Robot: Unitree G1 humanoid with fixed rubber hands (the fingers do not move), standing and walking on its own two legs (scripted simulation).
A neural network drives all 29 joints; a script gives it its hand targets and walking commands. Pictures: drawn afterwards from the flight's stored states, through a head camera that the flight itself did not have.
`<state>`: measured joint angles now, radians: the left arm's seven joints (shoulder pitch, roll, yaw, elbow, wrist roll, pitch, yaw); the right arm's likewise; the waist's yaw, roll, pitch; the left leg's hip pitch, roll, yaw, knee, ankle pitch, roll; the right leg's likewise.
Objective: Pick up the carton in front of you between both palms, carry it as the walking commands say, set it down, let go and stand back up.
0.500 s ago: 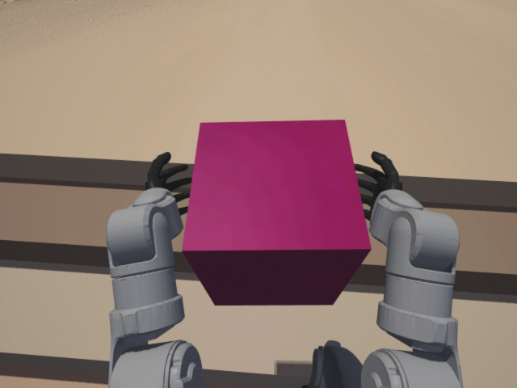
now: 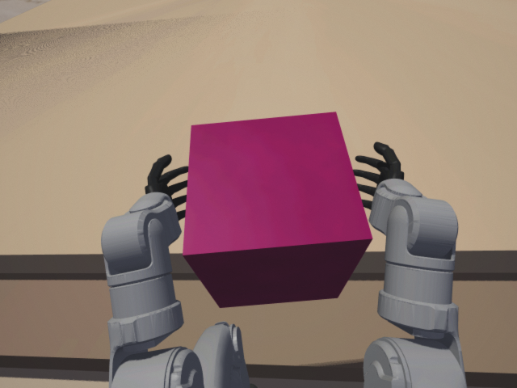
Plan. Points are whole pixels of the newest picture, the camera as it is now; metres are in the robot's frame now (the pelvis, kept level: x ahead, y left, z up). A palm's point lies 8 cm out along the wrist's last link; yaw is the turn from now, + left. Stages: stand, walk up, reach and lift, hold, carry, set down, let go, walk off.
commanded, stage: carry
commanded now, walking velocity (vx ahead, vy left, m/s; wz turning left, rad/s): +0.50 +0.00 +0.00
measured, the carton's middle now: (271, 220) +0.37 +0.00 +0.10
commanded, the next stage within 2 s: none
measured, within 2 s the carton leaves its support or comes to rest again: neither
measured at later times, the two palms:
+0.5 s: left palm (202, 51) +0.65 +0.12 +0.28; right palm (373, 26) +0.63 -0.19 +0.30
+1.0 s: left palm out of the picture +0.91 +0.07 +0.43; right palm out of the picture +0.93 -0.24 +0.42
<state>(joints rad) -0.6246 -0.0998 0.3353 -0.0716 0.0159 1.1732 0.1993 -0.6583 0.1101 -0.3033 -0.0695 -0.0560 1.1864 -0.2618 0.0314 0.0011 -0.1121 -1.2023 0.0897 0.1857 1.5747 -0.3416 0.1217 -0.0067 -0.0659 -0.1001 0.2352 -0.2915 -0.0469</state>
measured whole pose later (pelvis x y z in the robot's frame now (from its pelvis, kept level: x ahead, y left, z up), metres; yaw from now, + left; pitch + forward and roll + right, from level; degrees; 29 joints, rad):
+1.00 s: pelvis +0.58 -0.09 +0.25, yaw +0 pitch +3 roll +3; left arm -0.62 -0.11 0.30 -0.10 0.02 1.15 0.20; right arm -0.63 0.11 -0.32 -0.11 -0.06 1.16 -0.24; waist 0.07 0.02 -0.08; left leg -1.22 0.07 0.11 1.91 -0.42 0.11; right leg -0.16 -0.06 -0.11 0.42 -0.32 -0.05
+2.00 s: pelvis +1.12 -0.12 +0.38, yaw +1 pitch +4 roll +2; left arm -0.53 -0.16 0.37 0.00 0.08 1.07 0.17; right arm -0.57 0.16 -0.33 0.02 -0.07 1.10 -0.20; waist -0.02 0.00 -0.05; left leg -0.62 0.08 0.04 1.05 -0.21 0.00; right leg -0.28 0.01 -0.17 0.35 -0.15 -0.11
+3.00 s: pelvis +1.77 -0.13 +0.36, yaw +2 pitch +3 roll +0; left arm 0.04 -0.13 0.05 -0.39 0.02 1.12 0.16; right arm 0.05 0.13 -0.06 -0.43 -0.02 1.15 -0.16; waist 0.02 0.02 -0.11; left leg -0.38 0.07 0.04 1.20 -0.36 0.02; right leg -0.41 -0.04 -0.24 0.49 -0.14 -0.08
